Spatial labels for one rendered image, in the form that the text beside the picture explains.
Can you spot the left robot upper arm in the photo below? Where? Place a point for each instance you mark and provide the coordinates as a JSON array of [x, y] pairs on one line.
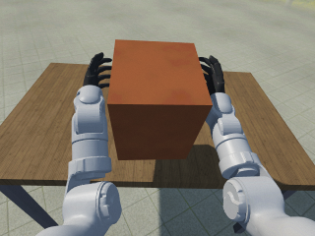
[[88, 210]]

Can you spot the left robot forearm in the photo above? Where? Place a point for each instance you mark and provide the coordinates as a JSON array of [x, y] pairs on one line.
[[89, 139]]

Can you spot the table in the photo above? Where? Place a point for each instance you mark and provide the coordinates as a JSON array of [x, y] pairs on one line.
[[36, 143]]

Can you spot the carton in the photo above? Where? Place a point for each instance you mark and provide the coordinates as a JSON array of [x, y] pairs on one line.
[[158, 99]]

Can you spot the robot left hand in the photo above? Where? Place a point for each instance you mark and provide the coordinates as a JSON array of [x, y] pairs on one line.
[[92, 77]]

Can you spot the robot right hand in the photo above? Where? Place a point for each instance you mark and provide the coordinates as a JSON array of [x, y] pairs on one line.
[[214, 79]]

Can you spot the right robot upper arm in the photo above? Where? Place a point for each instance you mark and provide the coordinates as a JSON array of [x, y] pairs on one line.
[[257, 204]]

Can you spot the right robot forearm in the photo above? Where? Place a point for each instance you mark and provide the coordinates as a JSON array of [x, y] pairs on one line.
[[235, 154]]

